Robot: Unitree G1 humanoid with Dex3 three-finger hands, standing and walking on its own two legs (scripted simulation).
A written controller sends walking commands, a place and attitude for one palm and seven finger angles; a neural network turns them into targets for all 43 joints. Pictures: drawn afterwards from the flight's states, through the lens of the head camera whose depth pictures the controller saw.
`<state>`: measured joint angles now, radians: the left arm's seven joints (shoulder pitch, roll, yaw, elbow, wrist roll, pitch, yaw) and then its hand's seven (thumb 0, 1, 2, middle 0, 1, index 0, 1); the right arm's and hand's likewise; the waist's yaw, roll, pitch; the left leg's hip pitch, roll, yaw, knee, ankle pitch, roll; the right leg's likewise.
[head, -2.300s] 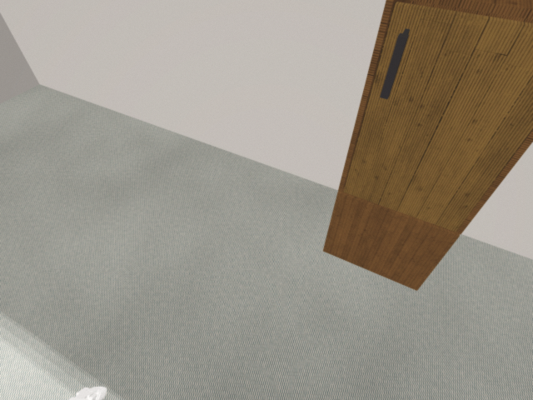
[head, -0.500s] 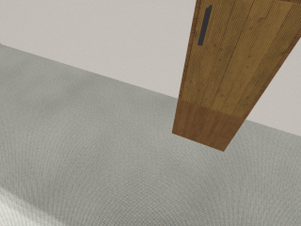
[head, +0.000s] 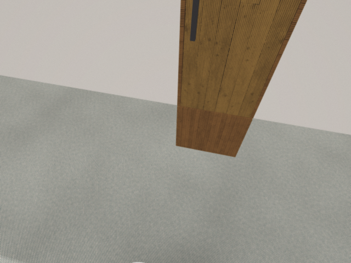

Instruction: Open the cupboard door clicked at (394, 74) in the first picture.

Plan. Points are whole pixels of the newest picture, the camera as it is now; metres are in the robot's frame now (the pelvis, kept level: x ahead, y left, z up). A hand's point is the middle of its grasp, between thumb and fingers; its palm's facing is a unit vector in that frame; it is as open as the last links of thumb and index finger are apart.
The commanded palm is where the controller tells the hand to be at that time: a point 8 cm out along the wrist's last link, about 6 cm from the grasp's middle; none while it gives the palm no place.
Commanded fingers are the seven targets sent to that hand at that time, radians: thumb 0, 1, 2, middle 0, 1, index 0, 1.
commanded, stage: turn to face it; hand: left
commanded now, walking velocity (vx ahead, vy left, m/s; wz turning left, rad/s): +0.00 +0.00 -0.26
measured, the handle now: (195, 17) +0.87 +0.01 +0.13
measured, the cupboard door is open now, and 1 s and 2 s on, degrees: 0 0 0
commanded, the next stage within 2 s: take the last steps up to it in 0.06 s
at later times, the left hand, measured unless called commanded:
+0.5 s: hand out of the picture +0.13 +0.18 -0.16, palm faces -0.24 -0.96 -0.16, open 7.4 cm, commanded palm none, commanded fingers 0.00 0.90 0.90 -0.20 -0.30 -0.20 -0.30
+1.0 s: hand out of the picture +0.13 +0.14 -0.20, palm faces -0.12 -0.98 -0.16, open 7.3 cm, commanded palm none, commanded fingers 0.00 0.90 0.90 -0.20 -0.30 -0.20 -0.30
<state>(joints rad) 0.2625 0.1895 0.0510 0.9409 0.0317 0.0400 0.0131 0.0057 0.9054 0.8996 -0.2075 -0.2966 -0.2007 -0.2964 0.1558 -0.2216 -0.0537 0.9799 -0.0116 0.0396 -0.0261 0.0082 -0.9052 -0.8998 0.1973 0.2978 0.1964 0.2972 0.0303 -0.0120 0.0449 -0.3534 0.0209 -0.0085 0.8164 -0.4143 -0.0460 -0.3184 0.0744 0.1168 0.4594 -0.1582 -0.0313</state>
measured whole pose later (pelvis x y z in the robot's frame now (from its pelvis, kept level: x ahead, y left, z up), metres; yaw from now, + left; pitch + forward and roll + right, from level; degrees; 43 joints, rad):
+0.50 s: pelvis +0.01 +0.02 +0.01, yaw -11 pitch +0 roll -2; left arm 0.16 0.22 0.07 1.00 0.04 0.06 -0.05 0.01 0.91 0.90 -0.20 -0.30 -0.19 -0.30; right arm 0.41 -0.16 -0.04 1.08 -0.04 -0.03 -0.03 0.01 -0.90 -0.90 0.20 0.30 0.20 0.30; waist -0.07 -0.01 0.03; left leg -0.09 0.09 0.16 0.38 -0.29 -0.01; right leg -0.40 -0.07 -0.05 0.77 -0.35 0.04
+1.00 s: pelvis +0.16 -0.05 -0.02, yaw -10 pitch -2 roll -3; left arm 0.39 0.18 0.04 1.14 0.03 -0.03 0.01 -0.01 0.92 0.90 -0.20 -0.30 -0.20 -0.30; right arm 0.17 -0.16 -0.05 1.00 -0.03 -0.04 0.02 0.01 -0.91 -0.90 0.19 0.30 0.19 0.30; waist 0.01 -0.01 0.03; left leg -0.40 0.09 0.14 0.64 -0.22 0.02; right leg -0.03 -0.02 -0.14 0.51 -0.44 0.02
